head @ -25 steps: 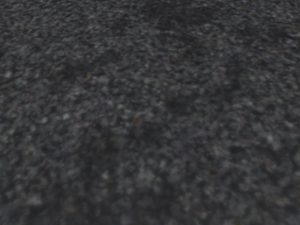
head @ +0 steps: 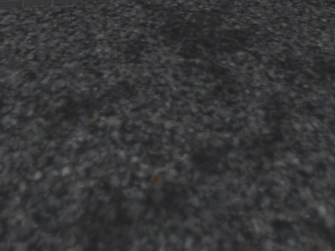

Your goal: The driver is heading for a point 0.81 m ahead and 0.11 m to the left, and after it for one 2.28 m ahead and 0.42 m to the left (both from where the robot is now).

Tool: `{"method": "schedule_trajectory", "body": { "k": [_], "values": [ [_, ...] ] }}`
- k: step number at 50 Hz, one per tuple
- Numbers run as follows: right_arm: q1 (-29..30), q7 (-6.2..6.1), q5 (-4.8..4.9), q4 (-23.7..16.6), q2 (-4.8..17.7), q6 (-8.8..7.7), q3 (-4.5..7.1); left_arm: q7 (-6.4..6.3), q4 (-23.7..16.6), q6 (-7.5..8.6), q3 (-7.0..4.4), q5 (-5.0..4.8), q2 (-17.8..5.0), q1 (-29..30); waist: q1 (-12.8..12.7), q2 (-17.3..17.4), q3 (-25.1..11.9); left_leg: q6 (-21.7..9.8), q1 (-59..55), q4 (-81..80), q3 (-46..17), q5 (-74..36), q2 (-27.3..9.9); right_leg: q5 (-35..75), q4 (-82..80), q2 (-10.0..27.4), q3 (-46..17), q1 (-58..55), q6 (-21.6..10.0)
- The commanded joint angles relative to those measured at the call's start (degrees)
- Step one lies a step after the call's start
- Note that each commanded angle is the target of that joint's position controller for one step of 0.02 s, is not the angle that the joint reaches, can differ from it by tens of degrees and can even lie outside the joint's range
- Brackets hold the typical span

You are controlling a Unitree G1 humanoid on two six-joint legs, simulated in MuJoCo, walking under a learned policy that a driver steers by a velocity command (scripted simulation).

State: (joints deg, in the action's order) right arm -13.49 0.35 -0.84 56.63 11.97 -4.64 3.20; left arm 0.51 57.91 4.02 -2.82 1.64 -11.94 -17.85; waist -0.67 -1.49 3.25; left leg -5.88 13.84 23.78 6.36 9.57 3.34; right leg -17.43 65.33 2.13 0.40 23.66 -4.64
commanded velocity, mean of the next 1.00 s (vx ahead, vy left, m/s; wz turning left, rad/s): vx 0.50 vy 0.00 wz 0.11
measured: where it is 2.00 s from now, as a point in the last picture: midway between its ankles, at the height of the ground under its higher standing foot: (158, 179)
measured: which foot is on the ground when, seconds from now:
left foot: down 0.00-0.40, up 0.42-0.96, down 0.98-1.00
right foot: up 0.00-0.38, down 0.40-0.98, up 1.00-1.00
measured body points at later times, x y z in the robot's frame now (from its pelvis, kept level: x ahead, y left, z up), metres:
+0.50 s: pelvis +0.27 -0.04 -0.01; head +0.30 -0.05 +0.44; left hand +0.40 +0.20 -0.14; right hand +0.22 -0.28 -0.16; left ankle +0.11 +0.06 -0.65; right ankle +0.34 -0.11 -0.74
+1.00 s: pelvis +0.54 -0.01 -0.02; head +0.57 +0.01 +0.43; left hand +0.44 +0.22 -0.17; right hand +0.74 -0.21 -0.14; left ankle +0.63 +0.06 -0.74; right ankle +0.36 -0.11 -0.71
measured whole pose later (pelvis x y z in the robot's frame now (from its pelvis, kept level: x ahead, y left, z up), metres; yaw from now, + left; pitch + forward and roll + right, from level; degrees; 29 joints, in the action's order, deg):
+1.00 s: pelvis +0.54 -0.01 -0.02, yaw +9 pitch +0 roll +0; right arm -2.9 1.5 -2.3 50.5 10.9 -3.4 2.8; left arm -1.5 61.0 4.7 -2.1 1.0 -10.4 -24.7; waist -1.3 -0.5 3.7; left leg -9.2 25.6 32.8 6.9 7.5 2.8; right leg -26.6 36.8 1.4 12.0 -1.4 -1.9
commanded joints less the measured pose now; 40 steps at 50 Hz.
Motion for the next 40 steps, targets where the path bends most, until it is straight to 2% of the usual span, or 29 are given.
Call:
{"method": "schedule_trajectory", "body": {
  "k": [1,3,6,8,13,15,17,18,19,20,21,22,23,24,25,26,27,29,32,34,37,40],
  "values": [
    [-5.18,-0.28,0.31,0.19,3.36,-1.66,0.15,0.79,-1.38,-1.22,-0.44,0.77,-1.11,-4.73,-1.61,4.32,-0.76,-6.31,-3.20,-15.64,-15.36,-7.76,-15.23,3.56,-1.19,3.21,-1.05,6.00,1.10],
    [-7.33,-0.33,0.29,0.96,4.81,-1.86,0.32,0.99,-3.21,-1.78,-0.52,0.66,-1.69,0.15,-1.26,4.26,0.74,-6.38,-3.84,-17.21,-13.51,-8.45,-14.63,7.46,-4.72,4.14,-0.17,10.06,2.06],
    [-10.82,-0.33,0.31,1.81,4.46,-1.65,-0.09,1.11,-5.90,-1.92,-0.43,0.19,-2.25,8.07,0.50,4.28,2.41,-5.84,-6.59,-18.11,-11.69,-11.63,-13.63,13.15,-12.61,4.61,1.04,14.58,3.23],
    [-12.76,-0.40,0.30,2.28,4.36,-1.62,-0.31,1.19,-7.28,-1.76,-0.05,-0.18,-1.74,12.31,1.57,4.42,2.69,-5.17,-8.15,-17.87,-10.29,-14.54,-13.00,16.11,-18.78,3.89,2.06,14.19,3.51],
    [-18.07,-0.99,-0.17,4.22,4.58,-1.46,-0.49,1.09,-9.91,-1.37,0.49,-0.45,-1.67,20.25,4.09,5.20,3.39,-5.43,-16.37,-15.67,-9.16,-20.95,-14.47,17.11,-28.23,1.71,3.89,14.16,2.28],
    [-18.78,-1.37,-0.57,4.84,5.00,-1.24,-0.35,1.05,-10.93,-0.98,0.39,-0.42,-2.16,21.95,4.10,5.25,3.85,-5.80,-20.04,-13.73,-9.34,-24.61,-15.95,14.18,-30.44,1.15,3.91,14.32,1.11],
    [-17.53,-1.69,-0.81,5.02,5.64,-1.11,-0.13,0.87,-10.97,-0.43,0.11,-0.47,-2.66,20.44,2.54,5.47,3.18,-5.14,-21.66,-9.87,-8.43,-33.23,-16.59,9.95,-33.06,-0.38,4.60,10.18,-0.66],
    [-16.42,-1.77,-0.84,4.95,6.17,-1.08,0.02,0.56,-10.02,-0.13,-0.25,-0.47,-3.19,17.05,0.84,5.91,1.45,-4.37,-21.29,-5.74,-7.57,-41.40,-16.34,7.76,-34.32,-2.19,5.44,4.64,-1.74],
    [-15.59,-1.70,-0.74,4.98,6.65,-0.94,0.15,0.13,-7.78,0.28,-0.86,-0.38,-4.01,10.23,-1.99,5.68,-1.98,-3.59,-20.48,1.95,-6.61,-47.08,-15.36,7.60,-36.66,-4.22,6.29,-3.56,-2.96],
    [-14.57,-1.55,-0.33,4.60,6.37,-0.85,-0.01,-0.43,-4.37,0.88,-1.79,0.27,-5.73,0.02,-6.12,4.00,-7.36,-2.38,-14.65,13.34,-4.68,-42.97,-13.07,10.26,-39.12,-3.47,5.04,-17.14,-4.72],
    [-15.09,-1.10,1.04,2.38,3.55,-1.02,-0.88,-1.13,-2.62,1.27,-3.26,1.83,-11.01,-9.86,-8.53,-2.37,-15.08,-0.56,0.76,31.65,-2.10,-22.98,-9.14,4.88,-39.97,10.25,-11.18,-34.31,-8.94],
    [-20.61,-0.69,2.20,2.36,0.64,-0.91,-1.04,-0.58,-2.37,0.74,-4.12,1.55,-14.46,-10.98,-5.83,-11.93,-20.39,0.92,17.33,50.02,-2.63,21.31,1.38,5.11,-47.16,23.40,-37.08,-43.53,-16.26],
    [-15.23,-0.87,0.64,2.08,5.36,-0.56,0.33,-0.19,-2.87,0.13,-3.56,-0.51,-11.55,-5.56,-4.36,-2.89,-14.47,-0.11,21.94,53.00,-9.67,17.44,-2.30,0.89,-49.19,19.87,-34.53,-37.58,-14.09],
    [-10.59,-0.57,0.32,0.39,4.78,-0.86,0.33,-0.01,-3.82,0.23,-2.57,-1.00,-8.19,0.28,-2.43,-1.40,-6.76,-0.18,22.94,50.76,-9.37,11.76,-4.66,2.42,-51.04,18.03,-25.96,-28.82,-12.12],
    [-8.54,-0.41,0.15,0.07,3.75,-0.94,0.26,0.17,-4.03,0.64,-1.78,-0.78,-5.29,3.07,-0.88,0.40,-3.42,-0.06,20.96,47.44,-9.08,8.28,-6.54,6.94,-53.18,15.25,-20.41,-22.63,-10.12],
    [-8.50,-0.21,-0.66,0.15,3.10,-0.35,0.37,-0.03,-3.39,1.00,-1.23,-0.86,-3.58,3.35,0.67,-0.34,-1.81,0.48,18.56,44.84,-8.82,6.95,-7.62,10.77,-54.27,12.94,-16.22,-18.54,-8.46],
    [-9.87,0.18,-1.19,0.54,1.83,0.46,0.16,-0.27,-2.52,1.29,-0.67,-0.93,-2.01,2.85,2.05,-1.18,-1.72,1.17,15.91,42.86,-8.58,6.24,-8.26,13.04,-55.33,11.10,-12.78,-15.85,-7.35],
    [-9.41,0.75,-1.45,0.19,1.05,1.51,0.21,-0.54,-0.94,2.11,-0.65,-0.99,-2.93,-0.62,2.77,-1.30,-1.69,2.19,15.48,40.85,-7.41,5.33,-8.31,18.41,-56.14,10.15,-9.98,-14.83,-7.53],
    [-2.49,1.14,-1.44,-2.36,1.62,2.38,0.24,-0.64,0.08,2.39,-0.84,-1.03,-4.95,-3.76,2.29,-1.26,0.67,3.69,20.96,35.66,-6.00,0.17,-9.66,18.69,-58.52,9.26,-7.29,-15.12,-7.70],
    [2.10,1.31,-0.88,-3.84,1.92,2.58,0.11,-0.67,0.38,2.38,-0.67,-0.81,-4.92,-5.61,1.25,-1.42,1.74,4.13,23.99,30.93,-5.72,-3.74,-9.84,19.88,-59.44,8.86,-4.77,-16.92,-6.94],
    [7.91,1.54,-0.22,-5.77,1.23,2.40,-0.49,-0.86,0.89,2.58,-0.34,-0.67,-4.53,-7.91,-0.21,-1.61,2.68,3.71,23.61,22.52,-5.25,-8.77,-8.40,22.76,-59.90,8.24,-0.54,-18.70,-5.32],
    [12.37,1.66,-0.20,-7.38,1.07,2.25,-0.91,-1.38,1.80,2.74,-0.18,-0.56,-4.44,-10.48,-1.47,-1.79,3.47,2.39,23.28,16.62,-3.51,-10.80,-7.12,26.74,-59.60,9.40,2.68,-22.97,-4.59]
  ]
}}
